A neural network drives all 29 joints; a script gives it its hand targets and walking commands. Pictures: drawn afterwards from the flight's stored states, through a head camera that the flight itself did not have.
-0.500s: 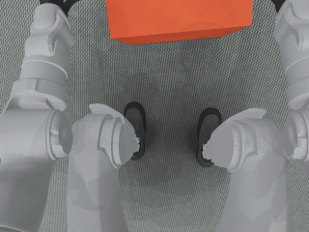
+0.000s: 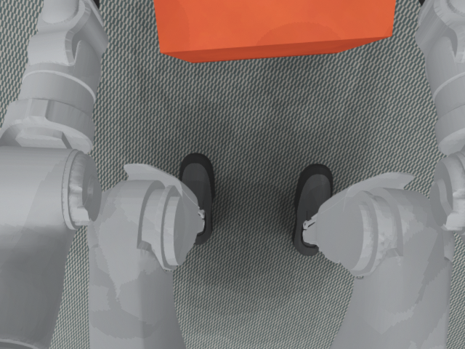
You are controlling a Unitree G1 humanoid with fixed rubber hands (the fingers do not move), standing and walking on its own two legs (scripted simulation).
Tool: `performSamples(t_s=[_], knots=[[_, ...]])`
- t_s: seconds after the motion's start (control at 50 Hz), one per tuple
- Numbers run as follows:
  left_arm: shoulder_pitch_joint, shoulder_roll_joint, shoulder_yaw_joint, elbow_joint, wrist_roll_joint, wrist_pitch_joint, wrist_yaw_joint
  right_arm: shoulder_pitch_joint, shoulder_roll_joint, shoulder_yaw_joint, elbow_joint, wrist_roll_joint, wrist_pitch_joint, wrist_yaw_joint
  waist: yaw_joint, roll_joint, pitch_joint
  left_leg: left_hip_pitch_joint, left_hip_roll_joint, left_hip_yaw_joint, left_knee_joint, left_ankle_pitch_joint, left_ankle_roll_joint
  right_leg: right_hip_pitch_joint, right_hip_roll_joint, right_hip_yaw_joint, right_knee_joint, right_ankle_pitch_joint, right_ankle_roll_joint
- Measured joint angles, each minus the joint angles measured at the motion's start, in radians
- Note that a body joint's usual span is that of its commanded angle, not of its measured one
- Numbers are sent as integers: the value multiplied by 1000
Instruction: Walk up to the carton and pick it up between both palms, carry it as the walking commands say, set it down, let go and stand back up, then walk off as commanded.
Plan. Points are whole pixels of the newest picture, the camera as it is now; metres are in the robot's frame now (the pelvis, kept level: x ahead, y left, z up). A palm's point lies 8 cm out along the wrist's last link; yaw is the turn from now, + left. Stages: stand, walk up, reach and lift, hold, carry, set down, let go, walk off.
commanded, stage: reach and lift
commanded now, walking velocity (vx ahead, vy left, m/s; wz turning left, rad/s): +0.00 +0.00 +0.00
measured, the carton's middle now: out of the picture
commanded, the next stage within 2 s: none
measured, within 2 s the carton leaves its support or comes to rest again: leaves its support in 1.42 s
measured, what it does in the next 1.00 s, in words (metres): stands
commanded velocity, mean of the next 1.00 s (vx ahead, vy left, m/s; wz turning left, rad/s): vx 0.00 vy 0.00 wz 0.00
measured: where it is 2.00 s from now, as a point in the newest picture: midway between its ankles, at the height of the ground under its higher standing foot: (252, 218)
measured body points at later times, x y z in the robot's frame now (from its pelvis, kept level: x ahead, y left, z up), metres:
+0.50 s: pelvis +0.00 +0.00 +0.00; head +0.38 +0.00 +0.22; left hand +0.55 +0.19 -0.19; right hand +0.56 -0.17 -0.20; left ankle +0.14 +0.12 -0.34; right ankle +0.13 -0.12 -0.34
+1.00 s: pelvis +0.00 +0.00 -0.01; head +0.38 +0.01 +0.22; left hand +0.55 +0.19 -0.19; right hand +0.57 -0.17 -0.20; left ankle +0.14 +0.12 -0.34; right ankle +0.13 -0.12 -0.34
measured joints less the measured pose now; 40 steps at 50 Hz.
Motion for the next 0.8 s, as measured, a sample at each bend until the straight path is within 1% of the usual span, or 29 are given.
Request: performSamples(t_s=[0.2, 0.34, 0.4, 0.46, 0.64, 0.8], knots=[[-21, -18, -30, 15, -10, -6, 0, -1, 0, 43, 0, 14, -3, 0, 0, 0, 0, 0, -2, 0, 0, 0, 0, 0, 0, 1, 0, 0, 0], [-64, -60, -31, 50, -10, -16, 0, -14, 11, 62, 0, 18, -5, 2, 0, 5, 0, -1, -3, 0, 0, 1, 0, 0, 0, 1, 0, 0, 0], [-83, -82, -31, 69, -10, -21, 0, -20, 16, 62, 2, 14, -6, 2, 0, 8, 0, -1, -3, 0, 0, 1, 0, 0, 0, 1, 0, 0, 0], [-89, -90, -31, 83, -7, -36, 12, -22, 16, 62, 5, 13, -8, 2, 0, 10, 0, -1, -4, 0, 0, 1, 0, 0, 0, 1, 0, 0, 0], [-91, -93, -31, 94, -2, -52, 12, -24, 18, 62, 12, 4, -17, 2, 0, 9, 0, -1, -5, -1, 0, 1, 0, 0, 0, 1, 0, 0, 0], [-94, -93, -31, 94, 25, -50, 11, -25, 29, 18, 16, -41, -4, 5, 0, -1, -4, -4, -7, -1, 1, 2, 0, -4, 0, 1, 2, 0, 0]])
